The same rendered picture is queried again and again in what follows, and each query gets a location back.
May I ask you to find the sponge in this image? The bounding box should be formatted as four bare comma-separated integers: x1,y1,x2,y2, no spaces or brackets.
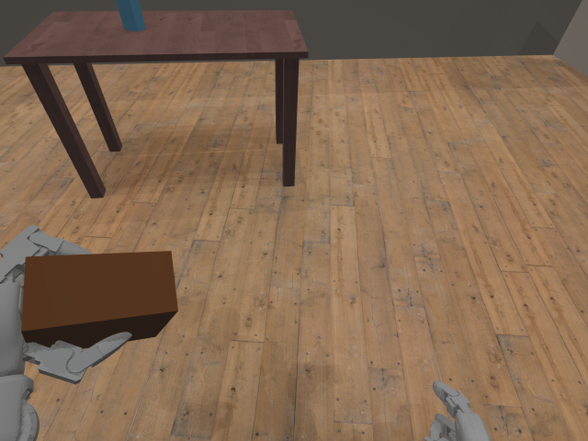
21,251,178,349

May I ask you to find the robot left forearm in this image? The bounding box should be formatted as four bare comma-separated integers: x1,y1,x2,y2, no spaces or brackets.
0,374,40,441

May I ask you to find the left robot hand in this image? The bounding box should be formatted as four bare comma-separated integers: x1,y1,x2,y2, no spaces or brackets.
0,225,132,384

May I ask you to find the right robot hand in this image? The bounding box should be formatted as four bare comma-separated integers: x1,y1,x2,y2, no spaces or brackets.
424,380,491,441

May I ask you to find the table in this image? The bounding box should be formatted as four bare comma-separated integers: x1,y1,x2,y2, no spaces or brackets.
3,10,309,198

